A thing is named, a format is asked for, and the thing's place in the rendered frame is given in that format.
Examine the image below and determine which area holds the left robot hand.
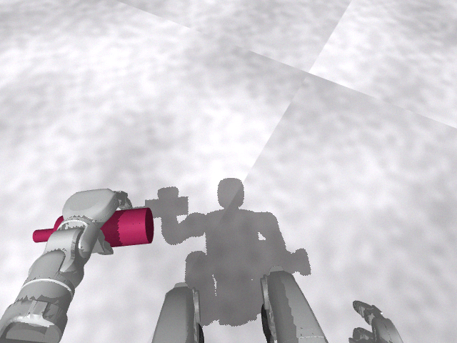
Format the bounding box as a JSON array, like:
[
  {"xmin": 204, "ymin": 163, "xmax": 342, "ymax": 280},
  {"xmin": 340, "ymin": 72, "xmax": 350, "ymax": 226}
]
[{"xmin": 62, "ymin": 189, "xmax": 132, "ymax": 255}]

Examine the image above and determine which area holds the bottle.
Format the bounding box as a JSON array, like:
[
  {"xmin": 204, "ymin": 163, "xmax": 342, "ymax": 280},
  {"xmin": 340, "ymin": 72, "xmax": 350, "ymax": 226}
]
[{"xmin": 33, "ymin": 208, "xmax": 154, "ymax": 247}]

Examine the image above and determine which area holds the right robot hand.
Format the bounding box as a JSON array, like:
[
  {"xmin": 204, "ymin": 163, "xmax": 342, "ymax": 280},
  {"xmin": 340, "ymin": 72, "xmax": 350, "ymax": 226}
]
[{"xmin": 348, "ymin": 301, "xmax": 403, "ymax": 343}]

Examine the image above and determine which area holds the left robot arm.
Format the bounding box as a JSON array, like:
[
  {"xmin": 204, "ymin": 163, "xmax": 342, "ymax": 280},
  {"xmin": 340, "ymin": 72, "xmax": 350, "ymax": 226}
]
[{"xmin": 0, "ymin": 217, "xmax": 99, "ymax": 343}]

